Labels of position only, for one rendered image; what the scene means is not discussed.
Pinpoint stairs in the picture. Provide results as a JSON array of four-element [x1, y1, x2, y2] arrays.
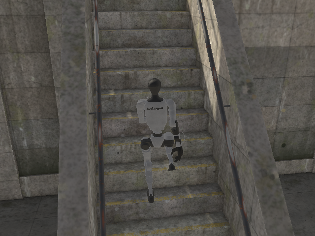
[[91, 0, 230, 236]]

